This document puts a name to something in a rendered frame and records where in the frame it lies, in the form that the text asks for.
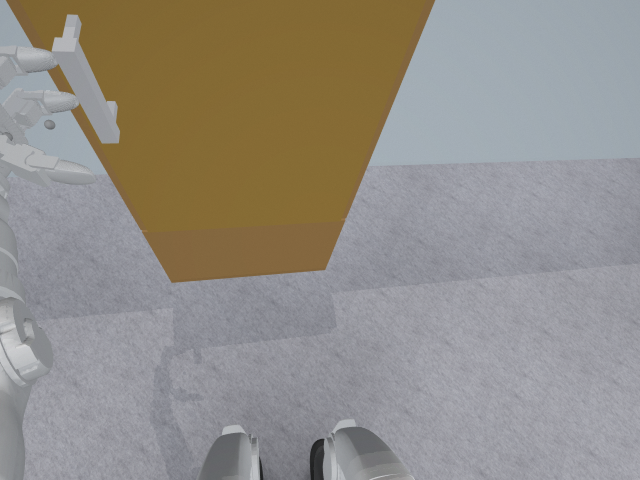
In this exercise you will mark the handle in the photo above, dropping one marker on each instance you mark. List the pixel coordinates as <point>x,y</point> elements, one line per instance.
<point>72,61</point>

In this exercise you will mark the left robot upper arm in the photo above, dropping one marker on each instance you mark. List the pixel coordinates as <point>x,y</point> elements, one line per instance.
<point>25,355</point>

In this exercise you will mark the left robot thigh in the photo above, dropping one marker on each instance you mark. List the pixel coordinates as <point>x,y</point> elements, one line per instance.
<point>233,456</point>

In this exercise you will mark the robot left hand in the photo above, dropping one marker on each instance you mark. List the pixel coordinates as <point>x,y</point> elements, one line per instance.
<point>21,111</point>

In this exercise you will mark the left robot forearm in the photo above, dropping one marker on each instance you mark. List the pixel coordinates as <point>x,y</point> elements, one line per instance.
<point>10,285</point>

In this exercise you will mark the robot right shin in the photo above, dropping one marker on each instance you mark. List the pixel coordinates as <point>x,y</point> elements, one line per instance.
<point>341,424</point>

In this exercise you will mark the cupboard door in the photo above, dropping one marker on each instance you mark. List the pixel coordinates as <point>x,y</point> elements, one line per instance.
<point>238,113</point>

